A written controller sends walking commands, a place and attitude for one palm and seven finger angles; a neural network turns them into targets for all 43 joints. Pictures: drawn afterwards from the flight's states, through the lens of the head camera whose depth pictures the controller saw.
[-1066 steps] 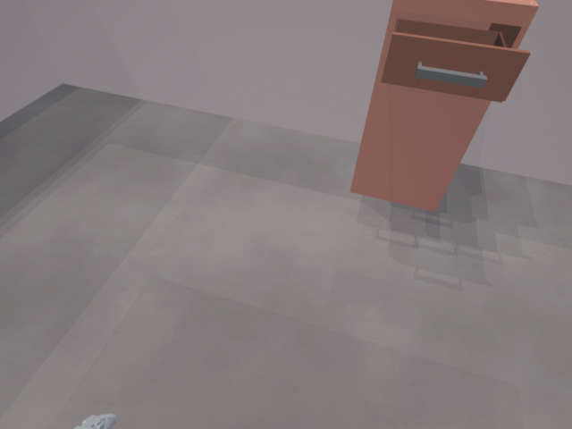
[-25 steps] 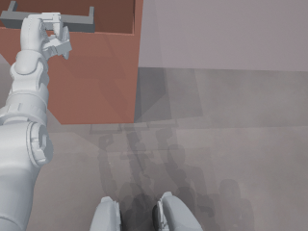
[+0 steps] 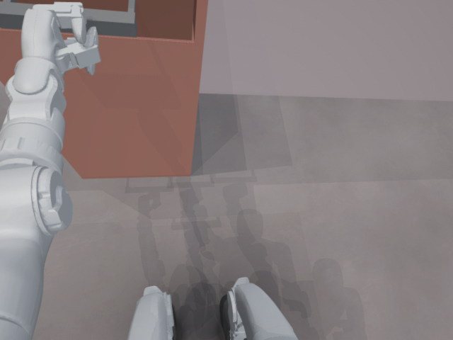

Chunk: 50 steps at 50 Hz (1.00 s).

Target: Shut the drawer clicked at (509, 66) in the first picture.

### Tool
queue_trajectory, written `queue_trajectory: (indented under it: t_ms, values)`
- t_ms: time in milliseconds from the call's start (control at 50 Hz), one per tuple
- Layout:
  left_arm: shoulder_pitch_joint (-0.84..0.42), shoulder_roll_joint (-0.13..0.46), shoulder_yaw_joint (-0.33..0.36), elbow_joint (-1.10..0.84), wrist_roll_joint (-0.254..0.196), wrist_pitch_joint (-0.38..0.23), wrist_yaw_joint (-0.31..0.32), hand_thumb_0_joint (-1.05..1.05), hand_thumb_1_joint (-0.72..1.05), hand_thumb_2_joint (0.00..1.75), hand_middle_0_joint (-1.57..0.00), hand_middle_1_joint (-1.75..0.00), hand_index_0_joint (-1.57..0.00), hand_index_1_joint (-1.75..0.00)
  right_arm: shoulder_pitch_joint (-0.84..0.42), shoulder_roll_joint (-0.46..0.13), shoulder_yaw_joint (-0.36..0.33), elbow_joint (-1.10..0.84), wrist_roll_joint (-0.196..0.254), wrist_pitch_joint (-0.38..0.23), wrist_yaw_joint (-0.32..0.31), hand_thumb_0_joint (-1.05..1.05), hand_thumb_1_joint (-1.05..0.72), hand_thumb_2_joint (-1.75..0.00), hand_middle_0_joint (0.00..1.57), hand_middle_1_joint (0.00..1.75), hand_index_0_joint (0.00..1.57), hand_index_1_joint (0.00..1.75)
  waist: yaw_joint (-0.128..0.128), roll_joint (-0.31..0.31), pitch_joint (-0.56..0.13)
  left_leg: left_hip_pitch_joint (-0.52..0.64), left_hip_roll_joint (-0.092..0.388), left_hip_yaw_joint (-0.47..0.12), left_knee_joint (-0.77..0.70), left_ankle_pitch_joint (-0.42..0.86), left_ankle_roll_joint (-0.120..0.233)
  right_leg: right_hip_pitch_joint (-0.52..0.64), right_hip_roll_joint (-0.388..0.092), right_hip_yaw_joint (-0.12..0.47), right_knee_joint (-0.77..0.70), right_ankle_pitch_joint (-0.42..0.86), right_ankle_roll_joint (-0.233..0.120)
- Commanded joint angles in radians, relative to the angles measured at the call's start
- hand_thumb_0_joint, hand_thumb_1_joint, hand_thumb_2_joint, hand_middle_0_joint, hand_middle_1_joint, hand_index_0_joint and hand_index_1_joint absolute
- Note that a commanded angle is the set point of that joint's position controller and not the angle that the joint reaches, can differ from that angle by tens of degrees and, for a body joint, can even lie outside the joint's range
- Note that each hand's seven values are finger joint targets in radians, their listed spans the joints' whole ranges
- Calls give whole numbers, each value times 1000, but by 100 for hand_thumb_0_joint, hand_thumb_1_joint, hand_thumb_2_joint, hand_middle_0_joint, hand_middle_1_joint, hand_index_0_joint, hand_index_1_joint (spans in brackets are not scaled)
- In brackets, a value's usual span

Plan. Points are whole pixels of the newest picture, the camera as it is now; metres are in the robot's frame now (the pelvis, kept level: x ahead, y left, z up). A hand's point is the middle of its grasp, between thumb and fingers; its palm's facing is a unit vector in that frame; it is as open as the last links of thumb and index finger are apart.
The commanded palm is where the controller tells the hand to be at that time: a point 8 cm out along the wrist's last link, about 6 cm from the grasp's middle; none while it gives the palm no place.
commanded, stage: pull the fist back off the drawer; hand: left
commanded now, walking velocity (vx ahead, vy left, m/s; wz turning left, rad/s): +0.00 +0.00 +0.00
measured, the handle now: (72, 9) +0.65 +0.17 +0.10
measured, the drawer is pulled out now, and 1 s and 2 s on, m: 0.00 0.00 0.00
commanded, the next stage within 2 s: draw the hand back to the body in 0.52 s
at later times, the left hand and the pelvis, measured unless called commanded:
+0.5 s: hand (101, 50) +0.56 +0.12 +0.10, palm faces -0.05 -1.00 -0.02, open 3.3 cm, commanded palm +0.54 +0.17 +0.10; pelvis +0.03 -0.01 +0.01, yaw -1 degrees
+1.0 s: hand (51, 86) +0.45 +0.17 +0.15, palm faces -0.03 -1.00 -0.03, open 3.3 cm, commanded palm +0.42 +0.21 +0.16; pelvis +0.07 -0.02 +0.06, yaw +0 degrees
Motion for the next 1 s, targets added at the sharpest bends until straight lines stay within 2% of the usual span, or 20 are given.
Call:
queue_trajectory:
  t_ms: [0,60,120,160,280,400,420,480,520,540,580,600,660,680,720,740,800,840,880,980]
  values:
    - [-661,150,32,-275,-20,-81,36,0,90,90,-140,-160,-140,-160,206,-213,-76,-26,-2,2,-7,0,-90,-90,20,30,20,30,-75,215,-467,576,6,-122,-167,13,-9,-38,40,31,-142,6,-35]
    - [-634,149,46,-295,-21,-87,33,0,90,90,-140,-160,-140,-160,209,-213,-81,-31,-8,9,1,0,-90,-90,20,30,20,30,-62,237,-495,620,9,-129,-163,56,-12,-40,40,27,-134,29,-38]
    - [-607,98,16,-287,-19,-80,31,0,90,90,-140,-160,-140,-160,202,-209,-85,-35,-6,20,7,0,-90,-90,20,30,20,30,-60,204,-471,601,9,-129,-164,39,-11,-43,39,26,-135,21,-34]
    - [-572,104,29,-287,-20,-79,31,0,90,90,-140,-160,-140,-160,204,-210,-87,-41,-6,25,11,0,-90,-90,20,30,20,30,-50,201,-475,603,7,-121,-161,53,-9,-29,40,26,-135,28,-37]
    - [-439,96,51,-359,-36,-93,22,0,90,90,-140,-160,-140,-160,194,-198,-97,-65,1,50,21,0,-90,-90,20,30,20,30,4,190,-539,657,4,-94,-161,171,-13,58,46,28,-147,87,-38]
    - [-254,115,89,-388,-56,-103,11,0,90,90,-140,-160,-140,-160,167,-186,-101,-96,18,78,25,0,-90,-90,20,30,20,30,52,126,-501,603,-6,-41,-175,218,-6,189,53,43,-177,142,-33]
    - [-256,137,100,-390,-53,-105,12,0,90,90,-140,-160,-140,-160,169,-185,-100,-95,20,84,22,0,-90,-90,20,30,20,30,47,87,-477,574,-6,-37,-178,217,-1,214,53,46,-181,154,-31]
    - [-229,131,105,-391,-52,-112,11,0,90,90,-140,-160,-140,-160,167,-176,-103,-100,24,94,20,0,-90,-90,20,30,20,30,51,79,-458,552,-13,-16,-175,256,3,261,54,59,-180,224,-27]
    - [-187,151,125,-403,-54,-118,6,0,90,90,-140,-160,-140,-160,166,-173,-107,-106,27,101,20,0,-90,-90,20,30,20,30,69,74,-474,547,-17,-7,-172,292,3,306,53,66,-178,278,-27]
    - [-188,120,102,-412,-60,-121,0,0,90,90,-140,-160,-140,-160,163,-168,-108,-107,28,102,20,0,-90,-90,20,30,20,30,56,67,-475,553,-17,-3,-172,307,5,311,52,67,-179,302,-24]
    - [-166,109,104,-430,-69,-132,-12,0,90,90,-140,-160,-140,-160,162,-165,-112,-105,29,107,20,0,-90,-90,20,30,20,30,67,86,-492,590,-16,-1,-169,363,1,320,51,67,-173,355,-25]
    - [-151,119,114,-444,-72,-136,-17,0,90,90,-140,-160,-140,-160,161,-165,-114,-105,31,111,20,0,-90,-90,20,30,20,30,78,89,-503,601,-15,-1,-169,385,-1,332,52,67,-170,373,-27]
    - [51,117,132,-619,-108,-141,-40,0,90,90,-140,-160,-140,-160,129,-159,-123,-160,43,119,24,0,-90,-90,20,30,20,30,155,157,-637,721,-22,13,-199,522,-6,460,53,71,-178,495,-35]
    - [127,82,110,-685,-119,-132,-49,0,90,90,-140,-160,-140,-160,114,-149,-125,-176,52,119,26,0,-90,-90,20,30,20,30,167,149,-669,759,-20,14,-209,578,-7,494,52,68,-186,541,-33]
    - [237,68,102,-780,-145,-103,-59,0,90,90,-140,-160,-140,-160,88,-143,-128,-194,64,120,26,0,-90,-90,20,30,20,30,184,107,-640,752,-20,25,-234,590,-2,571,50,69,-214,599,-28]
    - [297,23,70,-811,-162,-80,-65,0,90,90,-140,-160,-140,-160,68,-136,-126,-207,74,120,25,0,-90,-90,20,30,20,30,180,88,-592,738,-24,37,-251,569,4,596,51,70,-234,618,-25]
    - [389,0,62,-853,-202,-18,-70,0,90,90,-140,-160,-140,-160,39,-140,-129,-210,89,119,13,0,-90,-90,20,30,20,30,166,-30,-439,680,-27,55,-297,486,15,647,47,67,-281,650,-13]
    - [450,-24,43,-929,-219,-1,-71,0,90,90,-140,-160,-140,-160,9,-137,-128,-222,95,111,4,0,-90,-90,20,30,20,30,172,-26,-397,703,-31,61,-328,470,16,669,41,67,-305,648,-12]
    - [504,-45,26,-1008,-228,-1,-73,0,90,90,-140,-160,-140,-160,-23,-126,-121,-232,97,96,-1,0,-90,-90,20,30,20,30,184,35,-382,766,-31,59,-341,519,14,670,37,65,-314,653,-16]
    - [620,-75,-9,-1113,-247,11,-102,0,90,90,-140,-160,-140,-160,-97,-121,-113,-243,103,67,-12,0,-90,-90,20,30,20,30,193,43,-310,835,-29,40,-379,503,10,663,35,56,-346,585,-20]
